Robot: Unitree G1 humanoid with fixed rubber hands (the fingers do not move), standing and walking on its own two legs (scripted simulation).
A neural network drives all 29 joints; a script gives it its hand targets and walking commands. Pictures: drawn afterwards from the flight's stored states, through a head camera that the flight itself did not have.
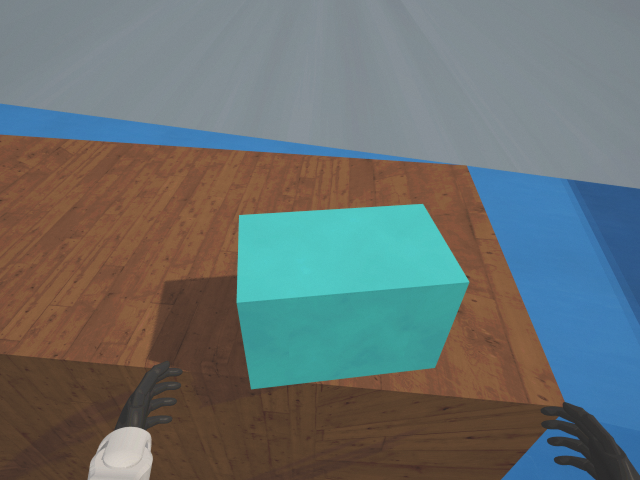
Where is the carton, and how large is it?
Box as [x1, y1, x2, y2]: [237, 204, 468, 388]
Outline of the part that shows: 422,204 239,215 237,307 251,388 421,369 435,366 468,284 468,280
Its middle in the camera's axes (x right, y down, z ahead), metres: +0.03 +0.09 +0.60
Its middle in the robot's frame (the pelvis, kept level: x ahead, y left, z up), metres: +0.40 +0.00 +0.02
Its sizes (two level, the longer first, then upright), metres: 0.289 0.171 0.198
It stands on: a pedestal, 0.69 m high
